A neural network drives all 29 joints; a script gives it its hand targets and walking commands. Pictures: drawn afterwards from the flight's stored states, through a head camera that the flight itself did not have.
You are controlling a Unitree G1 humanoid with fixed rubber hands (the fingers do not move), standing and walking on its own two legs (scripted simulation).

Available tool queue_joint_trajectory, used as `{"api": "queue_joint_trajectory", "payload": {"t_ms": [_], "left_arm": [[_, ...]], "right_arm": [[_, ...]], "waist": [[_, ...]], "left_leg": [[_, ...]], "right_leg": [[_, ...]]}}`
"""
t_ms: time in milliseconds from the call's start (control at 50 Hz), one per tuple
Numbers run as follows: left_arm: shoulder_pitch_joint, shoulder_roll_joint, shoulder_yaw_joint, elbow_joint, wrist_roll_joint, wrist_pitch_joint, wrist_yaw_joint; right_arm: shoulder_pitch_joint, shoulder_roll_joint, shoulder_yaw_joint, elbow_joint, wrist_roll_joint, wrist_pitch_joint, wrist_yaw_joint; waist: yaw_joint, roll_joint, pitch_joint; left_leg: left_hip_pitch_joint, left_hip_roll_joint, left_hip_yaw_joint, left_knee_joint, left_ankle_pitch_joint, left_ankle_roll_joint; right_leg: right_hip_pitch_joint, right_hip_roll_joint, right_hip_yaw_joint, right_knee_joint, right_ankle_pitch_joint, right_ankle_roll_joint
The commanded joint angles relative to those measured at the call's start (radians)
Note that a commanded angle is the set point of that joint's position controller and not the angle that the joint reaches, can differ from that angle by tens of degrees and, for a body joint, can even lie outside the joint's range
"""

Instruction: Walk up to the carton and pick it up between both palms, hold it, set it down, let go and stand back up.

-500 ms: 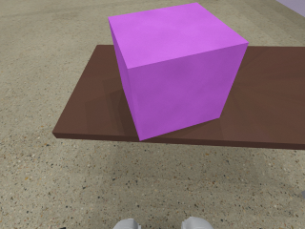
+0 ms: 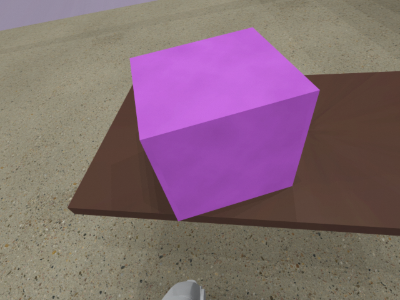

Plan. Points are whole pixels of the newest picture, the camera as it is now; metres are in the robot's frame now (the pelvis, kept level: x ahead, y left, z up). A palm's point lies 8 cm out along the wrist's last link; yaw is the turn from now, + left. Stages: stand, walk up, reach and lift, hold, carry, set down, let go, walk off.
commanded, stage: walk up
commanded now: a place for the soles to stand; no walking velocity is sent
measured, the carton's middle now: (214, 125) +0.49 +0.00 +0.06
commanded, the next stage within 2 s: none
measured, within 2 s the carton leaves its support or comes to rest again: neither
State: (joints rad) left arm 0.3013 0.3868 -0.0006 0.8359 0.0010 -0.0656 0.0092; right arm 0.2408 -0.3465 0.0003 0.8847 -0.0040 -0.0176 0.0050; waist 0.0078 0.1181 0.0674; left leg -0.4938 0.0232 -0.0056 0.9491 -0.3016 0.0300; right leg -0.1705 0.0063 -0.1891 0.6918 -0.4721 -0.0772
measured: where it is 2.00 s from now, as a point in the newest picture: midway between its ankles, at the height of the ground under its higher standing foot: outside the picture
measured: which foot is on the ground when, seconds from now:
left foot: up 0.00-0.08, down 0.10-1.00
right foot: down 0.00-0.12, up 0.14-0.34, down 0.36-1.00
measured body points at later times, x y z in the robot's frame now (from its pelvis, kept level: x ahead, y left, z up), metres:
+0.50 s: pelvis +0.02 +0.03 -0.01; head +0.05 +0.02 +0.43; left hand +0.10 +0.34 -0.12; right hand +0.10 -0.25 -0.15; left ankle +0.09 +0.13 -0.70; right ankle +0.04 -0.07 -0.71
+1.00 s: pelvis +0.01 +0.06 -0.02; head +0.04 +0.06 +0.43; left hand +0.09 +0.37 -0.13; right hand +0.09 -0.23 -0.15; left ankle +0.07 +0.16 -0.71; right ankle +0.04 -0.07 -0.71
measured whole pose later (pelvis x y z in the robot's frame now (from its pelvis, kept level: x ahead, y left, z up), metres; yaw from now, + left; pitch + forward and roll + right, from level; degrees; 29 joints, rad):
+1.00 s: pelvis +0.01 +0.06 -0.02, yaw -1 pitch -3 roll -2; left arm 0.26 0.37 0.00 0.84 0.00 -0.06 0.01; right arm 0.21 -0.34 0.00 0.89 0.00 0.01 0.00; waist 0.01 0.06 0.12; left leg -0.45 0.01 0.00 0.89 -0.39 0.03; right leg -0.39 -0.05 -0.11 0.84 -0.40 -0.02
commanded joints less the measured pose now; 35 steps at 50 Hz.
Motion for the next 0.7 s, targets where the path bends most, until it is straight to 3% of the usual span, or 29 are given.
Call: {"api": "queue_joint_trajectory", "payload": {"t_ms": [0,20,40,60,80,100,120,140,160,180,200,260,300,320,340,360,380,400,440,460,500,520,540,560,580,600,620,660,680], "left_arm": [[0.068,0.274,0.117,-0.012,0.007,-0.041,0.036],[0.041,0.273,0.111,-0.015,0.007,-0.038,0.036],[-0.007,0.279,0.109,-0.027,0.002,-0.035,0.035],[-0.043,0.272,0.103,-0.039,-0.006,-0.032,0.035],[-0.065,0.243,0.092,-0.050,-0.012,-0.032,0.033],[-0.077,0.199,0.074,-0.077,-0.024,-0.037,0.033],[-0.034,0.164,0.067,-0.064,-0.041,-0.029,0.034],[-0.045,0.225,0.075,-0.039,-0.032,-0.016,0.043],[-0.057,0.237,0.067,-0.041,-0.020,-0.015,0.042],[-0.064,0.225,0.062,-0.035,-0.018,-0.015,0.036],[-0.049,0.212,0.062,-0.028,-0.016,-0.015,0.027],[0.032,0.199,0.067,0.004,-0.011,-0.010,0.019],[0.107,0.189,0.076,0.043,-0.004,-0.010,0.023],[0.114,0.193,0.085,0.064,0.003,-0.012,0.029],[0.110,0.213,0.095,0.063,0.012,-0.012,0.036],[0.072,0.272,0.110,0.043,0.030,-0.019,0.041],[-0.011,0.366,0.131,0.014,0.028,-0.020,0.042],[-0.078,0.375,0.130,-0.018,0.026,-0.024,0.044],[-0.078,0.333,0.115,-0.008,0.022,-0.031,0.047],[-0.076,0.325,0.110,-0.014,0.024,-0.030,0.045],[-0.096,0.306,0.101,-0.023,0.019,-0.028,0.041],[-0.123,0.289,0.095,-0.029,0.014,-0.024,0.037],[-0.138,0.256,0.087,-0.037,0.007,-0.017,0.032],[-0.143,0.217,0.079,-0.046,0.001,-0.013,0.030],[-0.116,0.195,0.073,-0.039,-0.008,-0.005,0.028],[-0.088,0.212,0.081,-0.010,-0.009,0.008,0.028],[-0.069,0.216,0.082,0.007,-0.002,0.007,0.026],[-0.070,0.221,0.080,0.028,0.007,0.000,0.020],[-0.090,0.238,0.081,0.022,0.009,-0.004,0.018]], "right_arm": [[-0.193,-0.212,-0.080,-0.122,-0.020,-0.020,0.006],[-0.176,-0.213,-0.081,-0.118,-0.018,-0.023,0.005],[-0.119,-0.215,-0.084,-0.101,-0.014,-0.027,0.002],[-0.033,-0.224,-0.092,-0.069,-0.020,-0.034,-0.002],[0.056,-0.268,-0.110,-0.034,-0.026,-0.044,-0.010],[0.114,-0.347,-0.135,-0.027,-0.033,-0.046,-0.022],[0.069,-0.337,-0.127,-0.050,-0.023,-0.041,-0.030],[0.033,-0.315,-0.119,-0.053,0.003,-0.038,-0.029],[-0.002,-0.310,-0.116,-0.061,0.005,-0.033,-0.030],[-0.043,-0.289,-0.110,-0.066,0.001,-0.027,-0.028],[-0.074,-0.276,-0.106,-0.071,-0.006,-0.023,-0.028],[-0.125,-0.272,-0.095,-0.073,-0.015,-0.015,-0.020],[-0.177,-0.276,-0.096,-0.087,-0.015,0.002,-0.011],[-0.199,-0.256,-0.092,-0.089,-0.011,0.014,-0.007],[-0.181,-0.221,-0.078,-0.087,-0.003,0.018,-0.004],[-0.168,-0.184,-0.071,-0.093,0.004,0.025,0.000],[-0.167,-0.212,-0.083,-0.083,0.000,0.036,-0.004],[-0.149,-0.253,-0.105,-0.071,-0.008,0.042,-0.008],[-0.140,-0.259,-0.117,-0.068,-0.003,0.034,-0.003],[-0.126,-0.256,-0.119,-0.066,-0.003,0.028,0.000],[-0.084,-0.249,-0.118,-0.058,-0.006,0.012,-0.004],[-0.050,-0.251,-0.113,-0.041,-0.005,-0.001,-0.007],[-0.032,-0.259,-0.111,-0.023,-0.006,-0.013,-0.012],[-0.032,-0.288,-0.113,-0.022,-0.007,-0.025,-0.019],[-0.091,-0.311,-0.107,-0.044,-0.011,-0.033,-0.022],[-0.138,-0.320,-0.105,-0.051,-0.004,-0.029,-0.020],[-0.170,-0.310,-0.099,-0.053,-0.005,-0.025,-0.018],[-0.204,-0.265,-0.078,-0.058,-0.004,-0.014,-0.016],[-0.193,-0.255,-0.076,-0.058,-0.004,-0.009,-0.015]], "waist": [[0.080,-0.278,0.035],[0.067,-0.275,0.017],[0.028,-0.285,-0.013],[-0.027,-0.240,-0.065],[-0.074,-0.145,-0.128],[-0.113,0.069,-0.194],[-0.085,0.085,-0.208],[-0.082,0.021,-0.171],[-0.074,-0.003,-0.123],[-0.056,-0.014,-0.067],[-0.043,-0.004,-0.047],[-0.006,0.065,-0.031],[0.034,0.078,-0.054],[0.042,0.065,-0.045],[0.043,-0.016,-0.053],[0.027,-0.158,-0.036],[0.031,-0.241,0.011],[0.013,-0.193,0.040],[0.001,-0.165,0.030],[-0.010,-0.195,-0.002],[-0.032,-0.214,-0.042],[-0.054,-0.185,-0.081],[-0.058,-0.134,-0.118],[-0.045,-0.045,-0.183],[-0.008,-0.011,-0.171],[0.008,-0.015,-0.137],[0.023,-0.021,-0.107],[0.029,-0.080,-0.066],[0.013,-0.093,-0.056]], "left_leg": [[-0.164,0.042,0.067,-0.207,-0.002,0.027],[-0.113,0.036,0.068,-0.242,-0.007,0.035],[-0.002,0.023,0.076,-0.305,0.025,0.054],[0.165,0.004,0.062,-0.410,0.160,0.076],[0.351,0.018,-0.038,-0.424,0.325,0.120],[0.487,0.187,-0.276,-0.435,0.549,0.203],[0.523,0.320,-0.518,-0.466,0.595,0.330],[0.450,0.383,-0.573,-0.485,0.463,0.395],[0.355,0.382,-0.530,-0.509,0.383,0.389],[0.253,0.338,-0.407,-0.516,0.352,0.345],[0.189,0.304,-0.339,-0.507,0.291,0.307],[0.042,0.249,-0.248,-0.493,0.093,0.234],[-0.034,0.219,-0.211,-0.457,-0.052,0.181],[-0.067,0.196,-0.194,-0.398,-0.064,0.140],[-0.099,0.164,-0.148,-0.318,-0.079,0.099],[-0.141,0.082,-0.075,-0.176,-0.129,0.039],[-0.096,-0.014,-0.030,0.016,-0.209,0.015],[-0.051,0.024,-0.073,0.118,-0.225,0.002],[-0.021,0.040,-0.058,0.100,-0.221,-0.002],[-0.002,0.036,-0.048,0.085,-0.222,0.005],[0.069,0.039,-0.021,-0.063,-0.144,0.015],[0.167,0.040,-0.017,-0.201,0.016,0.026],[0.259,0.058,-0.060,-0.309,0.221,0.035],[0.309,0.136,-0.188,-0.366,0.321,0.069],[0.256,0.209,-0.359,-0.397,0.275,0.130],[0.142,0.241,-0.373,-0.413,0.116,0.193],[0.075,0.228,-0.369,-0.421,0.016,0.185],[-0.040,0.147,-0.262,-0.391,-0.071,0.104],[-0.025,0.103,-0.200,-0.364,-0.093,0.069]], "right_leg": [[0.194,-0.307,0.254,-0.184,0.841,-0.013],[0.174,-0.298,0.245,-0.152,0.859,-0.017],[0.116,-0.282,0.201,-0.092,0.874,-0.018],[0.035,-0.246,0.161,0.018,0.870,0.000],[-0.074,-0.205,0.129,0.210,0.812,0.027],[-0.251,-0.102,0.073,0.488,0.547,0.082],[-0.372,0.021,0.109,0.565,-0.016,0.111],[-0.365,-0.016,0.182,0.566,-0.171,0.094],[-0.362,-0.054,0.211,0.528,-0.179,0.083],[-0.343,-0.070,0.218,0.483,-0.167,0.065],[-0.317,-0.079,0.221,0.428,-0.162,0.055],[-0.201,-0.093,0.188,0.202,-0.110,0.042],[-0.064,-0.070,0.143,-0.005,0.073,0.034],[-0.015,-0.062,0.161,-0.087,0.115,0.033],[0.005,-0.107,0.249,-0.169,0.097,0.011],[-0.049,-0.267,0.515,-0.298,0.008,-0.042],[-0.218,-0.435,0.689,-0.420,-0.060,-0.127],[-0.281,-0.487,0.714,-0.392,-0.010,-0.212],[-0.248,-0.433,0.581,-0.293,0.255,-0.214],[-0.220,-0.416,0.531,-0.245,0.368,-0.205],[-0.180,-0.363,0.437,-0.132,0.550,-0.158],[-0.203,-0.319,0.376,-0.076,0.545,-0.107],[-0.225,-0.247,0.288,-0.006,0.507,-0.043],[-0.235,-0.171,0.200,0.105,0.442,0.014],[-0.261,-0.097,0.158,0.157,0.271,0.056],[-0.202,-0.061,0.150,0.147,0.026,0.056],[-0.154,-0.064,0.157,0.095,-0.001,0.042],[-0.090,-0.122,0.239,-0.056,0.048,0.008],[-0.132,-0.162,0.300,-0.111,0.030,-0.016]]}}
